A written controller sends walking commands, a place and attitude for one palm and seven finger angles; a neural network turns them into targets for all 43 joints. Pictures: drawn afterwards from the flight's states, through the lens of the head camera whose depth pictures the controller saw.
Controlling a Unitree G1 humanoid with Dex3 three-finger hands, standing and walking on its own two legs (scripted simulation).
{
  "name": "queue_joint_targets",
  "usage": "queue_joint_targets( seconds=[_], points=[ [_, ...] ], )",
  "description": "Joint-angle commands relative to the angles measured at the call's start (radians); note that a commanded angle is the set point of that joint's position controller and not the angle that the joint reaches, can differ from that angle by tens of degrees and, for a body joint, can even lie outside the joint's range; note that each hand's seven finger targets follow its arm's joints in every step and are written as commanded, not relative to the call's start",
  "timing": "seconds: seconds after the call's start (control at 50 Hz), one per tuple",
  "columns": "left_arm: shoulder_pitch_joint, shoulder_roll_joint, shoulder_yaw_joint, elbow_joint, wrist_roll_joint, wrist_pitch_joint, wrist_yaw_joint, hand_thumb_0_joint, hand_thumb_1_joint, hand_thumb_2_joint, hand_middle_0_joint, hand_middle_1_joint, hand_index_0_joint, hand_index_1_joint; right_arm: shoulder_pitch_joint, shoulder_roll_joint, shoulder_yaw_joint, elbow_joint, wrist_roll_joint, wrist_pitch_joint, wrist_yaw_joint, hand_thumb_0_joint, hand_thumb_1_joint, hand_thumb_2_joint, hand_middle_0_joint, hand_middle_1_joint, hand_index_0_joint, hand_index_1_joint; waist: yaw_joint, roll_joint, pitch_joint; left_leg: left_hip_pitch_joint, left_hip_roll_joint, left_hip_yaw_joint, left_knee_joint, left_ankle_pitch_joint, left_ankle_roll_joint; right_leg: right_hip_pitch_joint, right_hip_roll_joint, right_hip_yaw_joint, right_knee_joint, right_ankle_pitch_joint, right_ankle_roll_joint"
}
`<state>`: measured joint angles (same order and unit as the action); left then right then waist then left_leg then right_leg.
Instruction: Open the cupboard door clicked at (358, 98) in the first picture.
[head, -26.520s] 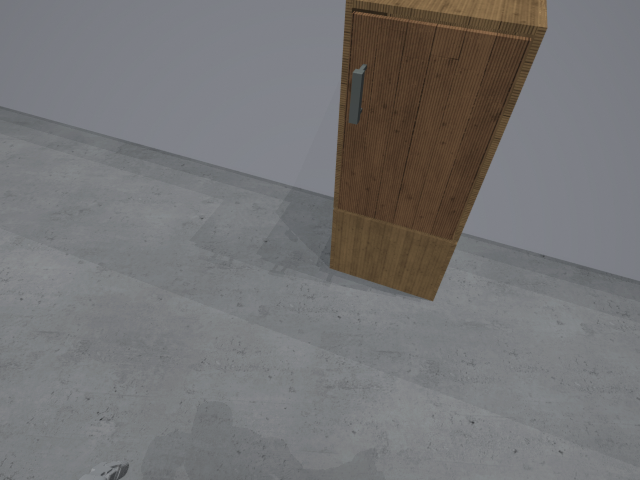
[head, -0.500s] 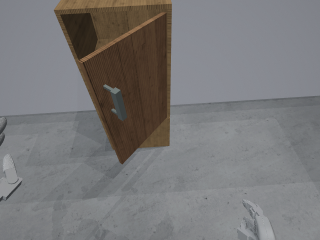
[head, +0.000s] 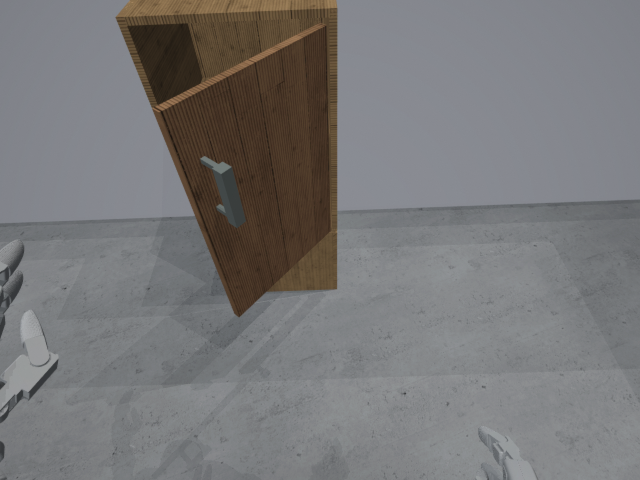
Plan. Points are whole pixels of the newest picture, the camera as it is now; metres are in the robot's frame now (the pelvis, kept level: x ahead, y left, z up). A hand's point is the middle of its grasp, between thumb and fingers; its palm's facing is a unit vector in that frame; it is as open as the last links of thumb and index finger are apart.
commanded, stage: stop stepping back and stand still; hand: left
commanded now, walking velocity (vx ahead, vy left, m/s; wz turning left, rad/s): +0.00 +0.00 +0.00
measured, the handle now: (222, 191) +0.56 +0.22 +0.01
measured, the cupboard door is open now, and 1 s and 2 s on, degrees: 49 49 49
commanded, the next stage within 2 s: let the arm hang, fingers relaxed in 1.14 s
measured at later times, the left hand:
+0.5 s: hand (2, 389) +0.16 +0.29 +0.14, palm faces +0.42 -0.79 -0.44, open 7.4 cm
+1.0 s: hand out of the picture +0.18 +0.32 +0.15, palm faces +0.40 -0.79 -0.46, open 7.4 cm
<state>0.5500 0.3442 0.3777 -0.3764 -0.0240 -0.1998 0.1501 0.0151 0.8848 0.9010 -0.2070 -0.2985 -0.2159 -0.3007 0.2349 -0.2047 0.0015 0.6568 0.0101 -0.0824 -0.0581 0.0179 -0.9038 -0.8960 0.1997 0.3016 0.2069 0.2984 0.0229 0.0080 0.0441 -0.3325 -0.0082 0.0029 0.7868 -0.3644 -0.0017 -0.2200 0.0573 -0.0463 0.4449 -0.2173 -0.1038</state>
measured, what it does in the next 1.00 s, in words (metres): steps on the spot: left foot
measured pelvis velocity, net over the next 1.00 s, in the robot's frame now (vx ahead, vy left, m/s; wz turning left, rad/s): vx -0.01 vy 0.05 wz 0.01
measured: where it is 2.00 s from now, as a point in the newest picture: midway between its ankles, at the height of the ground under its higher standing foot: outside the picture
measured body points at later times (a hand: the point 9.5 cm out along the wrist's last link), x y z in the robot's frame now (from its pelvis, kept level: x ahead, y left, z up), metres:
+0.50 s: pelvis -0.03 +0.03 +0.00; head -0.02 +0.03 +0.45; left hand +0.14 +0.33 +0.16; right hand +0.14 -0.20 -0.08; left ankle -0.01 +0.13 -0.74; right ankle +0.01 -0.04 -0.74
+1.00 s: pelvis -0.01 +0.05 +0.00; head +0.00 +0.06 +0.45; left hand +0.15 +0.36 +0.17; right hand +0.16 -0.18 -0.08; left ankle -0.01 +0.13 -0.74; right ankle +0.01 -0.04 -0.74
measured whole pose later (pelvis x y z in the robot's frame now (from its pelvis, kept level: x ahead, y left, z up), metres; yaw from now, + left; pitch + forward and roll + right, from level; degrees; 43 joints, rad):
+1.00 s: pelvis -0.01 +0.05 +0.00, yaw +1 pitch +0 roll -1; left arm 0.56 0.40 0.38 -0.48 -0.04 -0.18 0.14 0.02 0.89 0.90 -0.21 -0.30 -0.22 -0.30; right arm 0.22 -0.21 0.01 0.61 0.00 -0.11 -0.07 0.02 -0.90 -0.90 0.20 0.30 0.21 0.30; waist 0.02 -0.01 0.03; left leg -0.19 -0.04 0.01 0.41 -0.22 0.05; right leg -0.21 0.03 -0.05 0.36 -0.15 -0.03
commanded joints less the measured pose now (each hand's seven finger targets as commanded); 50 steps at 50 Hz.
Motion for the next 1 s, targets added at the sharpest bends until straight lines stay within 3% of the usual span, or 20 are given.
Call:
queue_joint_targets(
  seconds=[0.0, 0.04, 0.08, 0.12, 0.14, 0.16, 0.18, 0.2, 0.24, 0.34, 0.42, 0.46, 0.5, 0.56, 0.6, 0.68, 0.8, 0.86, 0.92, 0.98],
  points=[
    [-0.111, 0.252, 0.144, -0.263, 0.008, -0.086, 0.042, 0.0, 0.9, 0.9, -0.2, -0.3, -0.2, -0.3, -0.134, -0.094, -0.035, -0.181, -0.006, -0.069, -0.026, 0.0, -0.9, -0.9, 0.2, 0.3, 0.2, 0.3, 0.003, -0.09, -0.135, -0.034, 0.003, 0.014, -0.137, 0.001, 0.02, 0.209, -0.26, 0.255, -0.168, 0.304, 0.073],
    [-0.08, 0.262, 0.164, -0.304, 0.002, -0.087, 0.047, 0.0, 0.9, 0.9, -0.2, -0.3, -0.2, -0.3, -0.116, -0.097, -0.037, -0.187, -0.009, -0.07, -0.022, 0.0, -0.9, -0.9, 0.2, 0.3, 0.2, 0.3, 0.005, -0.075, -0.142, 0.023, -0.001, 0.019, -0.259, 0.041, 0.025, 0.212, -0.25, 0.245, -0.177, 0.26, 0.08],
    [-0.023, 0.263, 0.18, -0.316, -0.009, -0.089, 0.048, 0.0, 0.9, 0.9, -0.2, -0.3, -0.2, -0.3, -0.106, -0.096, -0.037, -0.189, -0.007, -0.063, -0.017, 0.0, -0.9, -0.9, 0.2, 0.3, 0.2, 0.3, -0.003, -0.022, -0.148, 0.101, 0.011, 0.005, -0.396, 0.148, 0.028, 0.206, -0.215, 0.21, -0.158, 0.209, 0.105],
    [0.003, 0.255, 0.176, -0.332, -0.019, -0.09, 0.043, 0.0, 0.9, 0.9, -0.2, -0.3, -0.2, -0.3, -0.111, -0.122, -0.047, -0.203, -0.003, -0.057, -0.011, 0.0, -0.9, -0.9, 0.2, 0.3, 0.2, 0.3, 0.001, 0.085, -0.145, 0.164, 0.096, -0.079, -0.44, 0.324, 0.047, 0.156, -0.135, 0.16, -0.107, 0.166, 0.14],
    [0.022, 0.256, 0.183, -0.312, -0.021, -0.088, 0.04, 0.0, 0.9, 0.9, -0.2, -0.3, -0.2, -0.3, -0.114, -0.127, -0.05, -0.204, 0.002, -0.054, -0.01, 0.0, -0.9, -0.9, 0.2, 0.3, 0.2, 0.3, 0.004, 0.088, -0.147, 0.154, 0.123, -0.101, -0.43, 0.357, 0.055, 0.145, -0.115, 0.148, -0.102, 0.161, 0.151],
    [0.051, 0.248, 0.174, -0.273, -0.022, -0.082, 0.032, 0.0, 0.9, 0.9, -0.2, -0.3, -0.2, -0.3, -0.109, -0.129, -0.056, -0.203, 0.008, -0.05, -0.009, 0.0, -0.9, -0.9, 0.2, 0.3, 0.2, 0.3, 0.001, 0.07, -0.135, 0.137, 0.121, -0.09, -0.428, 0.297, 0.046, 0.134, -0.113, 0.162, -0.126, 0.112, 0.152],
    [0.042, 0.236, 0.171, -0.259, -0.021, -0.074, 0.03, 0.0, 0.9, 0.9, -0.2, -0.3, -0.2, -0.3, -0.119, -0.114, -0.048, -0.198, 0.007, -0.047, -0.01, 0.0, -0.9, -0.9, 0.2, 0.3, 0.2, 0.3, -0.011, 0.132, -0.099, 0.075, 0.102, -0.082, -0.438, 0.265, 0.043, 0.148, -0.106, 0.152, -0.124, 0.126, 0.132],
    [0.032, 0.232, 0.164, -0.249, -0.02, -0.068, 0.026, 0.0, 0.9, 0.9, -0.2, -0.3, -0.2, -0.3, -0.12, -0.114, -0.043, -0.197, 0.004, -0.046, -0.01, 0.0, -0.9, -0.9, 0.2, 0.3, 0.2, 0.3, -0.014, 0.153, -0.08, 0.032, 0.097, -0.081, -0.458, 0.224, 0.036, 0.158, -0.096, 0.141, -0.117, 0.117, 0.119],
    [0.008, 0.216, 0.137, -0.222, -0.021, -0.061, 0.02, 0.0, 0.9, 0.9, -0.2, -0.3, -0.2, -0.3, -0.114, -0.124, -0.042, -0.194, 0.005, -0.05, -0.011, 0.0, -0.9, -0.9, 0.2, 0.3, 0.2, 0.3, -0.018, 0.105, -0.064, -0.001, 0.086, -0.07, -0.46, 0.153, 0.029, 0.155, -0.091, 0.144, -0.13, 0.098, 0.117],
    [-0.045, 0.214, 0.104, -0.213, -0.017, -0.046, 0.014, 0.0, 0.9, 0.9, -0.2, -0.3, -0.2, -0.3, -0.1, -0.131, -0.044, -0.193, 0.003, -0.062, -0.009, 0.0, -0.9, -0.9, 0.2, 0.3, 0.2, 0.3, -0.021, -0.024, -0.075, 0.046, 0.054, -0.058, -0.422, 0.077, 0.03, 0.083, -0.115, 0.192, -0.229, -0.07, 0.119],
    [-0.118, 0.229, 0.095, -0.278, -0.009, -0.04, 0.018, 0.0, 0.9, 0.9, -0.2, -0.3, -0.2, -0.3, -0.101, -0.132, -0.036, -0.195, -0.003, -0.068, -0.013, 0.0, -0.9, -0.9, 0.2, 0.3, 0.2, 0.3, -0.021, 0.031, -0.076, 0.072, 0.05, -0.06, -0.457, 0.064, 0.03, 0.067, -0.103, 0.168, -0.236, -0.111, 0.116],
    [-0.155, 0.268, 0.125, -0.321, -0.004, -0.044, 0.024, 0.0, 0.9, 0.9, -0.2, -0.3, -0.2, -0.3, -0.106, -0.134, -0.034, -0.193, -0.009, -0.072, -0.019, 0.0, -0.9, -0.9, 0.2, 0.3, 0.2, 0.3, -0.017, 0.084, -0.083, 0.053, 0.06, -0.079, -0.502, 0.047, 0.029, 0.098, -0.083, 0.14, -0.203, -0.08, 0.116],
    [-0.131, 0.251, 0.124, -0.315, -0.005, -0.045, 0.028, 0.0, 0.9, 0.9, -0.2, -0.3, -0.2, -0.3, -0.1, -0.125, -0.026, -0.197, -0.01, -0.076, -0.021, 0.0, -0.9, -0.9, 0.2, 0.3, 0.2, 0.3, -0.01, 0.112, -0.096, 0.022, 0.077, -0.094, -0.536, 0.054, 0.033, 0.158, -0.066, 0.108, -0.149, -0.008, 0.116],
    [-0.084, 0.242, 0.134, -0.286, -0.007, -0.039, 0.026, 0.0, 0.9, 0.9, -0.2, -0.3, -0.2, -0.3, -0.1, -0.121, -0.025, -0.195, -0.012, -0.079, -0.02, 0.0, -0.9, -0.9, 0.2, 0.3, 0.2, 0.3, -0.005, 0.109, -0.103, -0.021, 0.08, -0.093, -0.541, 0.07, 0.028, 0.205, -0.065, 0.096, -0.119, 0.055, 0.115],
    [-0.051, 0.215, 0.122, -0.243, -0.011, -0.033, 0.022, 0.0, 0.9, 0.9, -0.2, -0.3, -0.2, -0.3, -0.099, -0.118, -0.024, -0.193, -0.009, -0.076, -0.016, 0.0, -0.9, -0.9, 0.2, 0.3, 0.2, 0.3, -0.006, 0.06, -0.094, -0.022, 0.075, -0.083, -0.521, 0.099, 0.024, 0.201, -0.072, 0.101, -0.128, 0.082, 0.113],
    [-0.026, 0.197, 0.107, -0.214, -0.016, -0.03, 0.015, 0.0, 0.9, 0.9, -0.2, -0.3, -0.2, -0.3, -0.104, -0.124, -0.03, -0.185, -0.005, -0.071, -0.01, 0.0, -0.9, -0.9, 0.2, 0.3, 0.2, 0.3, -0.013, 0.019, -0.091, -0.003, 0.065, -0.077, -0.492, 0.144, 0.013, 0.169, -0.082, 0.107, -0.147, 0.095, 0.109],
    [-0.042, 0.223, 0.123, -0.267, -0.015, -0.039, 0.015, 0.0, 0.9, 0.9, -0.2, -0.3, -0.2, -0.3, -0.107, -0.129, -0.031, -0.192, -0.004, -0.069, -0.013, 0.0, -0.9, -0.9, 0.2, 0.3, 0.2, 0.3, -0.009, 0.047, -0.11, -0.003, 0.071, -0.084, -0.505, 0.163, 0.016, 0.187, -0.075, 0.09, -0.117, 0.117, 0.112],
    [-0.071, 0.254, 0.14, -0.347, -0.011, -0.051, 0.02, 0.0, 0.9, 0.9, -0.2, -0.3, -0.2, -0.3, -0.109, -0.132, -0.032, -0.196, -0.008, -0.075, -0.016, 0.0, -0.9, -0.9, 0.2, 0.3, 0.2, 0.3, -0.007, 0.112, -0.139, -0.001, 0.074, -0.094, -0.504, 0.218, 0.013, 0.224, -0.071, 0.076, -0.081, 0.166, 0.111],
    [-0.028, 0.241, 0.142, -0.335, -0.016, -0.054, 0.023, 0.0, 0.9, 0.9, -0.2, -0.3, -0.2, -0.3, -0.105, -0.127, -0.032, -0.199, -0.008, -0.079, -0.018, 0.0, -0.9, -0.9, 0.2, 0.3, 0.2, 0.3, -0.004, 0.109, -0.154, 0.024, 0.078, -0.089, -0.487, 0.292, 0.008, 0.224, -0.072, 0.069, -0.066, 0.21, 0.111],
    [0.001, 0.226, 0.144, -0.301, -0.022, -0.052, 0.022, 0.0, 0.9, 0.9, -0.2, -0.3, -0.2, -0.3, -0.107, -0.123, -0.035, -0.195, -0.007, -0.075, -0.018, 0.0, -0.9, -0.9, 0.2, 0.3, 0.2, 0.3, -0.007, 0.066, -0.152, 0.032, 0.074, -0.082, -0.463, 0.313, 0.0, 0.22, -0.087, 0.081, -0.076, 0.245, 0.106]
  ],
)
